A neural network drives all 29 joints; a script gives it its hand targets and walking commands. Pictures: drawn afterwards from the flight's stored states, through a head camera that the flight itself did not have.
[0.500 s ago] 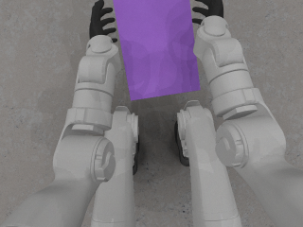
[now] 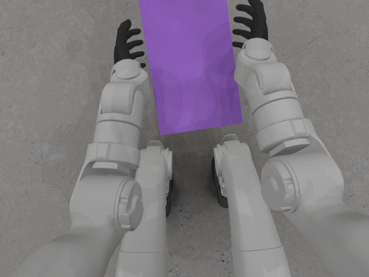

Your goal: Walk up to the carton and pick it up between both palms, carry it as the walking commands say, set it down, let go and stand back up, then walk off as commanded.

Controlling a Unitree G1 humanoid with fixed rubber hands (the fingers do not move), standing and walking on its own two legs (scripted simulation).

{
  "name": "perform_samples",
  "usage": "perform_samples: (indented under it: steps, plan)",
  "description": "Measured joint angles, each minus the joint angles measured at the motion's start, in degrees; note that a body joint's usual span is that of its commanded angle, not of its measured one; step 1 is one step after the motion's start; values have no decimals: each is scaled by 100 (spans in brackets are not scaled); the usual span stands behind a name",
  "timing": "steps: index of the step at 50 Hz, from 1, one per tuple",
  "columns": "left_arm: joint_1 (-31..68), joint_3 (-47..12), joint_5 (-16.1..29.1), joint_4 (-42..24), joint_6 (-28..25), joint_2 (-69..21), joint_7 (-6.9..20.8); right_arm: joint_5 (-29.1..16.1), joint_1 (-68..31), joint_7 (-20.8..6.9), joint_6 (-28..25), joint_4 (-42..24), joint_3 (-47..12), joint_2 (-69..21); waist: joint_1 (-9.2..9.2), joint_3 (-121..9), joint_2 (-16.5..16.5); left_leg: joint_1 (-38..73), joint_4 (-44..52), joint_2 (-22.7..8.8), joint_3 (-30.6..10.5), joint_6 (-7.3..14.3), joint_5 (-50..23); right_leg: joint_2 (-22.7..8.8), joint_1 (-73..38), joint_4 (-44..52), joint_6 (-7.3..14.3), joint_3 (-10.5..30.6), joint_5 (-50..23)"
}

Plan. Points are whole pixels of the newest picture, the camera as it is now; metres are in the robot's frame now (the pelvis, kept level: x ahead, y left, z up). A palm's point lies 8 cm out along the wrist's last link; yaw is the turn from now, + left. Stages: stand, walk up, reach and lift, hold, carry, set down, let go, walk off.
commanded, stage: reach and lift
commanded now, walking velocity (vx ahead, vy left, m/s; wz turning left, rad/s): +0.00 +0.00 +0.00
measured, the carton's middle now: (191, 64) +0.52 +0.00 -0.14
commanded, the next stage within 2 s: none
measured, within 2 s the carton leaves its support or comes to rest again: neither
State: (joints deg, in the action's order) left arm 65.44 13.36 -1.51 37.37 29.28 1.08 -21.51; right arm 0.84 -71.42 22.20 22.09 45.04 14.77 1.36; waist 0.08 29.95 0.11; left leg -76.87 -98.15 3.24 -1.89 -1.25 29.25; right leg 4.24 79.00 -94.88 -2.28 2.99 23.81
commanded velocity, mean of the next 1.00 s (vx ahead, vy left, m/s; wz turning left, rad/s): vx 0.00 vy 0.00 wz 0.00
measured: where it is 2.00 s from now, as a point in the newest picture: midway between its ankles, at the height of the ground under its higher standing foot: (193, 195)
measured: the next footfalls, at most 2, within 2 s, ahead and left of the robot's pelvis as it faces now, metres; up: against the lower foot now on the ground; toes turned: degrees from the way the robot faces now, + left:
none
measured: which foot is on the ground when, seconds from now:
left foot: down 0.00-1.00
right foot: down 0.00-1.00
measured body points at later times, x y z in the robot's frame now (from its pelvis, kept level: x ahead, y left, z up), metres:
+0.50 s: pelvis +0.00 +0.00 +0.06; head +0.23 +0.00 +0.44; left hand +0.48 +0.12 +0.02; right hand +0.50 -0.12 +0.04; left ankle +0.15 +0.12 -0.50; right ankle +0.18 -0.12 -0.50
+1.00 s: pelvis +0.01 +0.01 +0.12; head +0.20 +0.01 +0.52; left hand +0.46 +0.12 +0.09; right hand +0.49 -0.11 +0.11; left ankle +0.15 +0.12 -0.50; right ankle +0.18 -0.12 -0.50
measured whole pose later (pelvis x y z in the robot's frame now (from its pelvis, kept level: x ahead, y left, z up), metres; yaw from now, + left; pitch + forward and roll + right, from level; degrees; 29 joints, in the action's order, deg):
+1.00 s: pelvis +0.01 +0.01 +0.12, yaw +0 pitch -2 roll -2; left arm 53.2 13.4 -2.9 34.5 28.8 -4.3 -23.4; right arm 3.1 -59.8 19.9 23.1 43.2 14.7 -1.4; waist 0.2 28.8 -1.6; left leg -46.6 -71.4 2.9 -4.3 -0.8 23.0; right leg 4.2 47.6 -66.5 -1.9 3.0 17.3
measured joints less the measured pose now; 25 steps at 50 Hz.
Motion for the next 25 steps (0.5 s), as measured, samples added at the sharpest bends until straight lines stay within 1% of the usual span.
perform_samples:
  steps: [25]
  plan:
    - [-532, 0, -43, -77, -24, -211, -56, 46, 518, -46, 49, -54, 0, -139, 6, -8, -58, 1499, 1261, 0, -111, 19, -268, 0, -1544, 1314, 18, 0, -270]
